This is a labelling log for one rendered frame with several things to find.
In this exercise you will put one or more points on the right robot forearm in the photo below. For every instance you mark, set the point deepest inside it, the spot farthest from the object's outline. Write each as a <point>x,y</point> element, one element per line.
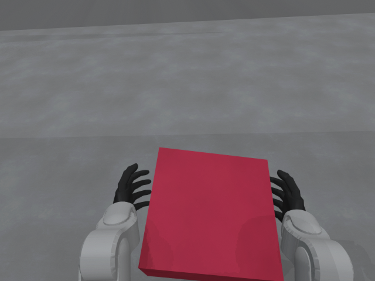
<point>314,255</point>

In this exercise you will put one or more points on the carton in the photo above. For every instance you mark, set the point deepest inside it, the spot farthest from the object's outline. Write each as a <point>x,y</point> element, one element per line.
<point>211,218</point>

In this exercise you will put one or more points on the left robot hand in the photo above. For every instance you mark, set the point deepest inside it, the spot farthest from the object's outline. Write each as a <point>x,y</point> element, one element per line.
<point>126,187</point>

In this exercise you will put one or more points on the left robot forearm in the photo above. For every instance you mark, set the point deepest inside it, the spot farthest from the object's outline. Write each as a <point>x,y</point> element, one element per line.
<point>105,254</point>

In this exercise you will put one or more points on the right robot hand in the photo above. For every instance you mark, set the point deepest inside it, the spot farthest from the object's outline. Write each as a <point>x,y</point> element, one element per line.
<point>290,195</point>

